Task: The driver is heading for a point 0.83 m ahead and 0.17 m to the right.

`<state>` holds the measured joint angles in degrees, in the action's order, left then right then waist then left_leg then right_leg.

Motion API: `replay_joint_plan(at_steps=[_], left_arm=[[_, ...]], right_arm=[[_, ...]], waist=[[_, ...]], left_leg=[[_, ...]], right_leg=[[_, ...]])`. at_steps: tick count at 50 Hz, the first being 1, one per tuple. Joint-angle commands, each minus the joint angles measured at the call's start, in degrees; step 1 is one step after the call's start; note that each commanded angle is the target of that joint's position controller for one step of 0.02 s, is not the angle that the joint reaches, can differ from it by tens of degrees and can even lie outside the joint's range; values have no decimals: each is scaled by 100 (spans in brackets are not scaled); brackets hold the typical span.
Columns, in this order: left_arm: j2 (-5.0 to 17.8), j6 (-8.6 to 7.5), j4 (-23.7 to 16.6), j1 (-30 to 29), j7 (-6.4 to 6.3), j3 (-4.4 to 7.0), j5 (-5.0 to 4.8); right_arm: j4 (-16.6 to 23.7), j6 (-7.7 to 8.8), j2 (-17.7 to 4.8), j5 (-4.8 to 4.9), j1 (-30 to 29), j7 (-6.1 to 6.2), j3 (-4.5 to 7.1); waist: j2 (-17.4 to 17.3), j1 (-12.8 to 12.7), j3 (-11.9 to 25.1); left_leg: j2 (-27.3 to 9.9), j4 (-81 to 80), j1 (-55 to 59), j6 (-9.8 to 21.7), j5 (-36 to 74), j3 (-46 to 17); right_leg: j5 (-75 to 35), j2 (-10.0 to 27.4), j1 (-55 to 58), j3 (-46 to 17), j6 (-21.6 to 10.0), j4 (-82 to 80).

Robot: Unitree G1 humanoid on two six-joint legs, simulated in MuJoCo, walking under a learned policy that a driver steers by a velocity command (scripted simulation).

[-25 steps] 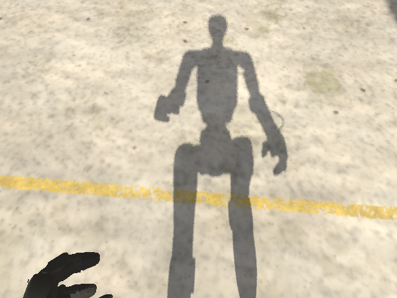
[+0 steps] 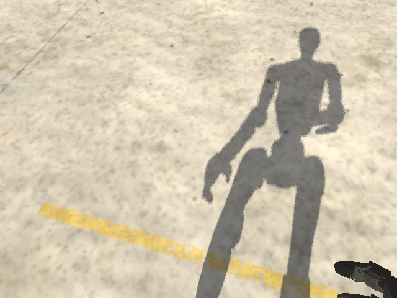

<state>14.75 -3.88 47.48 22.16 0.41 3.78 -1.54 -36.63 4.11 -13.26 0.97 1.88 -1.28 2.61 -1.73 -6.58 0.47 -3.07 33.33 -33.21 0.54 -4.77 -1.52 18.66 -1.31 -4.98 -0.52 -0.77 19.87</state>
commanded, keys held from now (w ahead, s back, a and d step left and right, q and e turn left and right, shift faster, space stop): w+e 0.70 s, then w+q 0.06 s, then q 0.24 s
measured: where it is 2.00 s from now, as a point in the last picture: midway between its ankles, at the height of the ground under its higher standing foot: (280, 270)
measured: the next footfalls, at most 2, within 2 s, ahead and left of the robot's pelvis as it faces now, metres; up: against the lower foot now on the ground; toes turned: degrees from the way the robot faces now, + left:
left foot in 0.06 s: +0.18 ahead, +0.13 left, +0.00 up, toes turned -1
right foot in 0.58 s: +0.41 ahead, -0.18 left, +0.00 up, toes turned -20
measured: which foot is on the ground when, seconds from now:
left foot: up 0.00-0.04, down 0.06-0.58, up 0.60-1.00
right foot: down 0.00-0.06, up 0.08-0.56, down 0.58-1.00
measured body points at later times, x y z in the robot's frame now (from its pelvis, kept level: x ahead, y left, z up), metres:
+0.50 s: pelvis +0.24 -0.01 -0.01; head +0.27 -0.01 +0.44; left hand +0.51 +0.17 -0.09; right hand +0.20 -0.29 -0.13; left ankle +0.14 +0.14 -0.74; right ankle +0.37 -0.18 -0.70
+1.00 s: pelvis +0.49 -0.11 +0.00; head +0.52 -0.13 +0.45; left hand +0.68 +0.11 -0.11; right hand +0.57 -0.41 -0.10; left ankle +0.70 -0.06 -0.71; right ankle +0.37 -0.16 -0.74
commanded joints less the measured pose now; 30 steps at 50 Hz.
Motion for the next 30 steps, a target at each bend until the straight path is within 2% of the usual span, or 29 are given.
replay_joint_plan(at_steps=[1, 2, 3, 4, 5, 6, 7, 8, 10, 12, 15, 19, 23, 24, 26, 27, 28, 29, 30], left_arm=[[1044, 14, -301, -172, -46, 236, -46], [921, 6, -327, -212, -53, 197, -28], [587, -36, -508, -392, -51, 72, 78], [119, -147, -639, 195, -71, -74, 62], [616, -187, -556, 123, -71, 41, -45], [820, -165, -646, -236, -71, 115, -82], [783, -127, -698, -549, -80, 114, -25], [732, -80, -746, -703, -89, 132, 31], [575, 64, -745, -573, -72, 148, -3], [433, 161, -781, -628, -66, 132, 1], [350, 197, -886, -952, -41, 109, 47], [240, 183, -1087, -1680, 99, 38, 50], [263, 187, -1400, -2310, 233, 17, 26], [299, 194, -1469, -2376, 261, 30, 26], [451, 213, -1536, -2207, 294, 112, 48], [585, 229, -1477, -1817, 289, 197, 54], [822, 231, -1253, -937, 265, 350, 40], [1277, 264, -1003, 64, 170, 558, 33], [2022, 223, -1003, 17, 109, 654, -26]], right_arm=[[438, 180, -575, -5, 14, -34, 227], [267, 188, -800, -63, 687, 11, 347], [158, 194, -1247, -184, 1774, 88, 484], [64, 126, -1655, -251, 2152, 114, 549], [16, 109, -1240, -166, 2336, 110, 470], [9, 107, -973, -117, 2055, 125, 371], [16, 111, -787, -129, 1710, 118, 301], [-9, 121, -650, -165, 1397, 93, 255], [-65, 193, -499, -189, 1078, 69, 226], [-185, 258, -568, -177, 1055, 89, 269], [-377, 256, -736, -198, 1171, 168, 337], [-543, 198, -940, -157, 1347, 228, 394], [-724, 86, -1166, -51, 1669, 240, 474], [-758, 50, -1216, -20, 1698, 239, 493], [-764, -13, -1385, 32, 1629, 260, 536], [-760, -53, -1481, 62, 1584, 278, 560], [-742, -94, -1483, 92, 1494, 294, 545], [-662, -69, -1301, 7, 1553, 326, 470], [-289, 69, -450, -265, 2006, 252, 188]], waist=[[739, 568, 113], [657, 878, 509], [138, 1385, 1303], [-1373, 1178, 1908], [-1213, 1363, 1941], [-855, 1321, 1244], [-534, 1186, 839], [-440, 1007, 498], [-539, 692, 199], [-402, 594, 72], [-191, 608, -29], [-141, 863, -239], [-144, 1082, -470], [-176, 1075, -486], [-361, 878, -275], [-460, 627, -11], [-368, 132, 414], [-21, -277, 939], [1725, 362, 1313]], left_leg=[[322, -642, 1166, 179, -58, 252], [272, -658, 2238, 329, -23, 184], [-777, -495, 3830, 728, 259, -838], [-2138, -950, 5386, 1517, -379, -3081], [-2153, -1305, 5285, 1678, -1218, -3794], [-1977, -1358, 4746, 1483, -1231, -2955], [-1697, -1507, 4026, 1311, -991, -2290], [-1497, -1730, 3378, 1222, -745, -1856], [-1288, -2131, 2606, 1104, -267, -1185], [-1284, -2337, 2407, 1102, 290, -706], [-1252, -2399, 2537, 1041, 816, -72], [-1152, -2416, 2673, 850, 812, 611], [-1358, -2238, 3305, 743, 886, 881], [-1405, -2096, 3471, 697, 1156, 951], [-1410, -1474, 3649, 576, 2877, 1161], [-1356, -842, 3667, 502, 3886, 1278], [-1145, 272, 3406, 357, 4279, 1475], [-919, 1882, 2116, 90, 3062, 1510], [170, 4086, -624, -313, -2417, 1161]], right_leg=[[-2257, 1302, -269, -1111, -863, 117], [-2748, 1033, -564, -912, -696, 843], [-1859, 633, -1539, -565, -403, 2497], [1101, -30, -3562, -121, -38, 4430], [1396, 120, -4204, -653, 21, 5294], [923, 363, -4513, -626, 34, 5576], [465, 568, -4356, -508, 28, 5464], [156, 689, -4170, -502, 29, 5245], [-179, 819, -3684, -572, 41, 4976], [-457, 831, -3686, -605, 102, 4785], [-1155, 828, -3902, -635, 177, 4159], [-2038, 768, -3658, -287, 93, 2882], [-1648, 691, -3673, 53, -121, 2133], [-1386, 636, -3621, 160, -204, 2014], [-770, 318, -3012, 510, -426, 1864], [-533, 61, -2409, 706, -559, 1770], [-871, -248, -1217, 833, -751, 1310], [-1238, 0, 611, 127, -1019, 1258], [-827, 1569, 2552, -3052, -2056, 859]])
